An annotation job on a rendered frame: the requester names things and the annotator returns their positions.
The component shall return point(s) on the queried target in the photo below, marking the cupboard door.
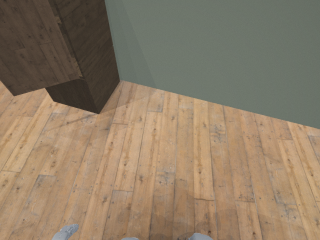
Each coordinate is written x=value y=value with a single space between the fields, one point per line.
x=33 y=52

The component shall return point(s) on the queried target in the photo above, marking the left robot hand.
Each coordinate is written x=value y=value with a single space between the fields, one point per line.
x=66 y=232

